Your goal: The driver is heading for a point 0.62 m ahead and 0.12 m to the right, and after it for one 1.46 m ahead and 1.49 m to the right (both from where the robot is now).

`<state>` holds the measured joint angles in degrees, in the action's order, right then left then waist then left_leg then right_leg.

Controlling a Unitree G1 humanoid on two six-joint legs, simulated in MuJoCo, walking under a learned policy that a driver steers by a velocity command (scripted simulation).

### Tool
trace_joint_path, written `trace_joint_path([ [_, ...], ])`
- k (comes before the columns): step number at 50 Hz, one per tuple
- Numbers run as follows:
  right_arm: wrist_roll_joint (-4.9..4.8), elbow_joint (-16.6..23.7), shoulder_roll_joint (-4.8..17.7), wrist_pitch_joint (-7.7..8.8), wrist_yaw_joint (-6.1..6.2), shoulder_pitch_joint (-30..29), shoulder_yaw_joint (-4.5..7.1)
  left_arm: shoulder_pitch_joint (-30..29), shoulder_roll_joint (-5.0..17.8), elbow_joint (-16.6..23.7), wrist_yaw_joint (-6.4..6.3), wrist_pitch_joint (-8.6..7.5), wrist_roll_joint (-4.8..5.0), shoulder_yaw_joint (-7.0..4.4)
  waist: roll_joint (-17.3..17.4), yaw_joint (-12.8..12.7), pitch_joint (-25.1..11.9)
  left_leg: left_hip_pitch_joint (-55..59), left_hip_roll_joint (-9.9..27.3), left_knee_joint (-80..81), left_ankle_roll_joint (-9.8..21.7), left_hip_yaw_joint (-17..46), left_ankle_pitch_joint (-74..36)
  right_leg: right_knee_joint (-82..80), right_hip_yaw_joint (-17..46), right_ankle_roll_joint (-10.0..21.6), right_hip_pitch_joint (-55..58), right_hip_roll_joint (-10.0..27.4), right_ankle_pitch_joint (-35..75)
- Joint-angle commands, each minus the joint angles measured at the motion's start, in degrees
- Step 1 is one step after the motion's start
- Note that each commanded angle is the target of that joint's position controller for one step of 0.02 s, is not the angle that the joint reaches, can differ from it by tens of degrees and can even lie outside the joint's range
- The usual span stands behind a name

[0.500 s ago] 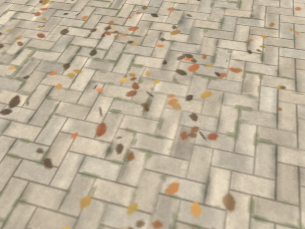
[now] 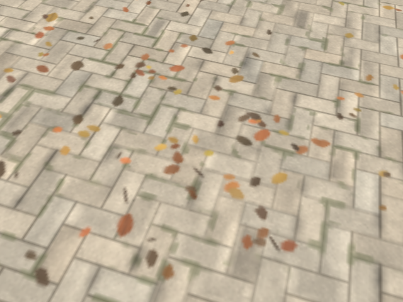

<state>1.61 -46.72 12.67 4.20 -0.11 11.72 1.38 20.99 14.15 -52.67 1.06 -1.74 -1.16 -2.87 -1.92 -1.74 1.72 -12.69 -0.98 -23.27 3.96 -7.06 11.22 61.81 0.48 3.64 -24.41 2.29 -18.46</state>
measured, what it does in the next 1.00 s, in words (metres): walks ahead, turning right: right foot, then left foot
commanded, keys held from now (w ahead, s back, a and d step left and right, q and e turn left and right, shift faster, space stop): w+e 0.56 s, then w+q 0.20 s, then e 0.24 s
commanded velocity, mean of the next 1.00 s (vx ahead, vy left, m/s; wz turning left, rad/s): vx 0.45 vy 0.00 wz -0.36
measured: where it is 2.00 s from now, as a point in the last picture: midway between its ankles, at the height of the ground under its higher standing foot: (242, 290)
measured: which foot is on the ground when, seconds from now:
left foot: down 0.00-0.38, up 0.40-0.90, down 0.92-1.00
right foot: up 0.00-0.36, down 0.38-0.92, up 0.94-1.00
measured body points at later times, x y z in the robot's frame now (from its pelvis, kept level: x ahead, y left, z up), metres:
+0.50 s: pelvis +0.25 -0.06 -0.02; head +0.28 -0.08 +0.43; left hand +0.44 +0.16 -0.14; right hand +0.23 -0.33 -0.15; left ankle +0.17 +0.09 -0.64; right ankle +0.28 -0.11 -0.74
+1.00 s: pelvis +0.50 -0.10 -0.02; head +0.55 -0.11 +0.43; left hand +0.60 +0.14 -0.16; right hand +0.57 -0.39 -0.12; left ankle +0.62 -0.06 -0.74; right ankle +0.32 -0.13 -0.66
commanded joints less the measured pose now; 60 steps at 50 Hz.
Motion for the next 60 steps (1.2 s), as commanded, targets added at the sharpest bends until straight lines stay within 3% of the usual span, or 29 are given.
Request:
trace_joint_path([
  [1, -0.61, 0.8, 5.7, 2.03, 0.39, 3.8, 1.64, 1.4, 2.6, 2.7, 0.96, 0.94, -0.47, -1.2, 6.6, 0.4, 0.4, 5.5, 15.4, 15.1, 4.1, 10.8, -10.3, 2.5, 1.7, -0.6, -9.3, 2.7, 5.1],
  [5, -0.65, -1.2, 5.5, 2.32, 0.73, 7.4, 1.9, -6.1, 1.8, 5.4, 1.74, 1.42, -0.65, -1.17, 6.0, 1.1, 2.0, 8.1, 14.9, 15.8, 4.5, 4.4, -15.5, -1.4, 0.8, -1.6, -16.1, 3.4, 12.3],
  [8, -0.54, -2.4, 5.5, 2.17, 0.85, 8.6, 1.87, -12.5, 0.7, 7.8, 2.35, 1.18, -0.64, -0.4, 5.9, 2.1, 3.4, 8.4, 13.7, 15.4, 4.0, -0.3, -18.6, -11.8, -1.7, -1.6, -15.0, 2.7, 17.7],
  [13, -0.4, -4.8, 7.8, 1.37, 1.55, 13.0, 2.44, -20.3, 1.0, 11.5, 3.09, 1.08, -1.04, 0.26, 5.4, 4.1, 4.5, 15.6, 16.2, 12.3, 3.3, -4.3, -28.3, -23.3, -7.0, 1.5, -12.0, 0.8, 15.3],
  [16, -0.16, -5.3, 10.1, 0.36, 2.11, 12.6, 2.91, -17.3, 2.4, 11.4, 2.51, 1.17, -1.2, -0.41, 7.3, 1.8, 1.1, 19.7, 16.7, 1.8, 2.3, -7.1, -51.9, -25.4, -10.2, 5.0, -4.6, -4.1, 6.8],
  [17, -0.06, -5.4, 11.0, -0.25, 2.17, 12.4, 3.17, -13.2, 3.4, 10.4, 2.21, 0.99, -1.16, -0.97, 7.6, -0.1, -1.5, 19.9, 16.8, -5.7, 2.3, -7.6, -56.7, -26.4, -10.6, 6.5, 0.2, -6.2, 3.9],
  [18, -0.19, -5.2, 11.7, -0.8, 2.11, 12.2, 3.34, -6.8, 4.8, 8.6, 1.75, 0.49, -1.35, -1.83, 6.9, -2.8, -5.4, 17.3, 16.5, -16.2, 1.9, -7.9, -53.5, -29.7, -9.8, 8.1, 8.6, -8.0, 3.7],
  [19, -0.32, -4.0, 11.4, -0.91, 1.87, 11.2, 3.23, 2.4, 8.3, 5.9, 0.89, 0.11, -2.05, -3.36, 3.1, -7.3, -10.4, 7.0, 15.0, -31.8, 0.1, -8.4, -39.4, -34.0, -2.7, 10.8, 22.9, -4.4, 2.7],
  [20, -1.07, 0.2, 4.3, -0.46, 0.63, 13.3, 1.77, 2.5, 15.5, 6.3, 0.04, 0.35, -1.95, -5.23, -10.9, -3.7, -15.1, -19.3, 4.9, -53.6, -3.5, -7.4, 11.1, -36.1, 26.6, 19.1, 41.4, 13.9, 1.9],
  [21, -0.62, 2.5, 8.7, 0.26, 0.33, 6.6, 2.66, 3.8, 16.0, 7.3, -0.04, 1.07, 0.09, -5.36, -4.2, -5.9, -18.1, -27.6, -0.2, -61.3, -4.1, 6.1, 18.9, -44.2, 43.0, 21.8, 42.9, 17.7, 4.5],
  [22, -0.94, 4.1, 8.2, 0.99, 0.03, 2.2, 2.42, 1.0, 14.6, 6.6, -0.57, 1.35, 0.39, -4.96, -0.7, -4.7, -9.7, -32.2, 3.7, -59.2, -3.5, 9.0, 12.6, -45.4, 32.9, 19.9, 37.5, 16.4, 8.9],
  [24, -0.56, 3.0, 7.6, 1.35, 0.19, 3.6, 2.21, -4.2, 9.4, 6.6, -1.01, 0.7, 0.69, -3.58, 3.9, 0.4, -1.6, -26.2, 7.2, -48.8, -3.5, 8.8, 7.4, -46.8, 22.0, 15.0, 23.7, 11.0, 20.7],
  [25, 0.52, 2.8, 7.4, 0.3, 0.17, 5.0, 2.14, -6.0, 7.8, 6.8, -1.17, 0.28, 1.06, -3.03, 3.2, 2.4, -1.3, -22.4, 7.7, -46.1, -4.3, 9.0, 7.2, -47.6, 18.4, 13.9, 19.5, 8.5, 24.6],
  [27, 1.37, 2.8, 6.6, -1.69, -0.22, 6.1, 2.08, -5.7, 7.7, 6.9, -0.87, -0.98, 1.33, -2.75, 2.4, 3.6, -2.5, -19.3, 7.6, -42.7, -5.6, 8.4, 7.2, -48.2, 15.6, 13.7, 16.7, 6.2, 29.5],
  [29, 1.21, 3.3, 5.6, -2.58, -0.67, 4.8, 1.83, -4.1, 8.8, 6.3, -0.69, -1.67, 1.18, -2.92, 1.7, 3.6, -2.2, -20.3, 7.5, -38.5, -6.4, 7.1, 3.8, -49.7, 13.3, 13.1, 15.5, 4.9, 29.0],
  [31, 1.06, 4.2, 5.2, -2.69, -1.01, 0.9, 1.59, -1.4, 7.8, 5.2, -0.63, -2.08, 1.06, -2.47, 0.3, 2.1, -0.5, -22.6, 8.2, -32.6, -6.4, 6.1, -1.9, -51.7, 11.2, 11.2, 16.3, 4.4, 29.4],
  [37, -0.19, 6.7, 5.3, -2.39, -1.63, -9.3, 1.18, 3.8, 7.7, 3.0, -0.75, -2.93, 0.47, -1.66, -1.2, -2.4, 1.2, -26.4, 7.1, -19.3, -3.5, 4.8, -12.0, -52.9, 6.6, 6.6, 25.9, 5.6, 33.0],
  [40, 0.26, 8.2, 4.7, -1.83, -1.84, -13.4, 0.87, 6.1, 6.5, 1.1, -1.46, -2.68, 0.17, -0.79, -0.3, -3.2, 3.7, -25.1, 4.8, -13.5, -2.2, 3.4, -10.8, -50.0, 5.8, 6.4, 28.3, 6.3, 42.7],
  [42, 0.41, 7.5, 4.5, -1.12, -1.56, -10.8, 0.8, 5.3, 7.3, 0.5, -2.04, -2.42, 0.07, -0.6, -1.5, -1.5, 2.6, -18.7, 1.8, -10.3, -1.2, 2.9, -8.4, -44.9, 6.1, 5.4, 28.2, 6.4, 54.6],
  [44, 0.45, 4.0, 6.7, -0.28, -0.51, -1.2, 1.64, 2.8, 9.1, 0.6, -2.48, -2.61, 0.21, -0.86, -2.7, 2.6, -1.5, -8.0, -1.4, -6.7, 0.3, 3.6, -7.1, -35.9, 7.7, 3.7, 28.3, 5.3, 63.8],
  [45, 0.72, 2.0, 7.7, 0.59, 0.19, 5.6, 2.02, 0.8, 9.8, 0.7, -2.33, -2.77, 0.98, -0.97, -1.4, 6.4, -4.4, 1.4, -0.1, -0.4, 1.2, 4.4, -15.8, -27.2, 6.8, 2.6, 25.6, 3.2, 59.3],
  [46, 1.82, 0.5, 11.8, 1.27, 1.17, 13.2, 2.91, 0.3, 8.2, 2.7, -2.25, -3.32, 2.02, -0.44, 2.7, 8.6, -11.2, 17.2, 10.0, -3.7, 3.2, 11.7, -38.1, -14.2, 6.2, 1.3, 15.2, 0.2, 40.1],
  [47, 1.91, 1.4, 16.7, 0.74, 0.81, 13.9, 4.04, 9.7, 1.8, 2.8, -2.64, -2.86, 4.15, 0.5, 16.6, 4.5, -21.5, 33.7, 30.1, -9.3, 13.4, 29.5, -71.7, 7.8, 1.6, -0.8, 0.2, -9.9, -15.8],
  [48, -1.17, 2.3, 13.7, -0.19, 0.21, 14.0, 3.74, 8.3, 8.0, 1.5, -3.49, -1.56, 2.41, -1.02, 7.7, 6.0, -25.6, 30.2, 28.8, -7.4, 15.0, 30.8, -71.0, 14.0, 5.3, -0.6, -1.7, -9.5, -16.7],
  [50, -1.14, 3.9, 6.8, -0.68, 0.7, 3.6, 1.69, 2.3, 7.0, 2.3, -2.91, -0.32, 1.02, -1.34, 4.8, 2.5, -10.8, 14.9, 22.4, 0.2, 10.6, 19.1, -50.1, 10.9, 4.4, -1.8, -4.3, -4.2, -9.6],
  [51, -0.99, 3.9, 5.0, -0.8, 1.19, 1.9, 1.03, 0.9, 6.1, 2.4, -2.29, 0.6, 0.34, -1.48, 5.8, 1.8, -6.5, 9.1, 20.0, 3.0, 8.9, 15.4, -44.7, 8.9, 3.9, -2.5, -3.8, -2.7, -7.7],
  [53, -0.9, 3.5, 5.6, -1.14, 1.82, 1.4, 1.07, 2.7, 4.4, 2.2, -1.12, 2.61, -0.48, -1.56, 7.6, 0.0, -4.8, 1.0, 17.5, 6.1, 8.1, 9.9, -39.4, 7.8, 1.9, -3.8, 1.0, -2.8, -4.9],
  [56, -0.23, 3.6, 7.3, -1.22, 1.92, 0.0, 1.66, 2.0, 3.6, 3.5, -0.69, 4.1, -0.19, -1.68, 7.9, -1.3, -5.6, -2.3, 17.5, 7.6, 9.3, 5.8, -31.6, 5.4, 0.7, -4.6, 0.9, -2.6, -3.1],
  [60, -0.06, 3.6, 7.8, -2.38, 2.08, -0.8, 2.02, -4.4, 3.5, 6.8, 0.24, 5.48, -0.74, -1.31, 9.7, -0.1, -3.7, -3.7, 17.3, 10.1, 8.5, 3.4, -10.6, -5.6, -1.0, -4.6, -0.3, 0.0, 1.0],
])
Velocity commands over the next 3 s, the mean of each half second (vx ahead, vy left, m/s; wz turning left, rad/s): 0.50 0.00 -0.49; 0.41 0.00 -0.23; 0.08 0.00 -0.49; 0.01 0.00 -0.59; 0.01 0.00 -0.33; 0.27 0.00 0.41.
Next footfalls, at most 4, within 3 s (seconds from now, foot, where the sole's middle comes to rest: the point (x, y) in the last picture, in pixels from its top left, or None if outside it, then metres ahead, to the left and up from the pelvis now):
0.38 right None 0.32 -0.13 -0.78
0.92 left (228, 254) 0.66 -0.07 -0.78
1.40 right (278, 300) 0.51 -0.24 -0.78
1.90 left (233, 260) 0.64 -0.09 -0.78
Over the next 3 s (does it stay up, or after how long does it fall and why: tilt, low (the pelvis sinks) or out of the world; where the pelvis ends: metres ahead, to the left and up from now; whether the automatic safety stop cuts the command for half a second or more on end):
stays up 0.62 -0.15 -0.02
